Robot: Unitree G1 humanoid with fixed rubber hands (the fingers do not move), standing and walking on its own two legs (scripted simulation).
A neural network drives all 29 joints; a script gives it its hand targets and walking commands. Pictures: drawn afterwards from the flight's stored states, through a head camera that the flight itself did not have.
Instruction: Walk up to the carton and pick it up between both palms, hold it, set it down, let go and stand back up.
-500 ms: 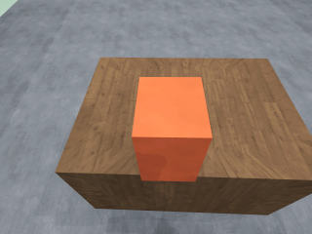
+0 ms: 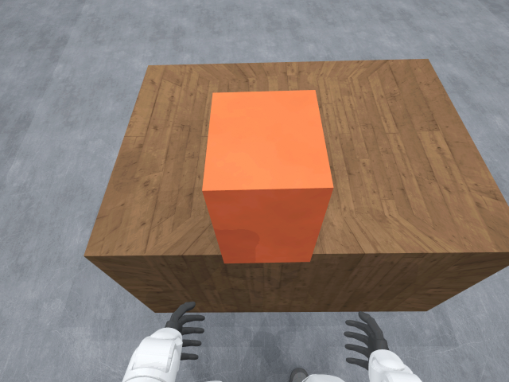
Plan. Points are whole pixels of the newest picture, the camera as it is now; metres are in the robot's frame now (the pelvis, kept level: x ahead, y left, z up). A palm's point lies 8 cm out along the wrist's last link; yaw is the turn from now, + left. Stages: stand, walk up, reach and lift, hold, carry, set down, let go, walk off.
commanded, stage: reach and lift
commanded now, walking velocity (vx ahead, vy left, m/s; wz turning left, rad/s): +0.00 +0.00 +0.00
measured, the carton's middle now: (265, 184) +0.48 +0.01 -0.06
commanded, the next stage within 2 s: none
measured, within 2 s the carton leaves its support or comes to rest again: neither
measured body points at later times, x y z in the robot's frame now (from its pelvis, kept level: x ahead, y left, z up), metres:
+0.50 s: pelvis +0.00 -0.01 +0.00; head +0.03 -0.01 +0.45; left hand +0.16 +0.22 -0.12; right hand +0.16 -0.19 -0.13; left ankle +0.00 +0.14 -0.74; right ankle +0.06 -0.10 -0.74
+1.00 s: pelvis +0.01 +0.01 -0.01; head +0.02 +0.02 +0.44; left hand +0.18 +0.21 -0.12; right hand +0.17 -0.21 -0.11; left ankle +0.00 +0.14 -0.74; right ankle +0.06 -0.10 -0.74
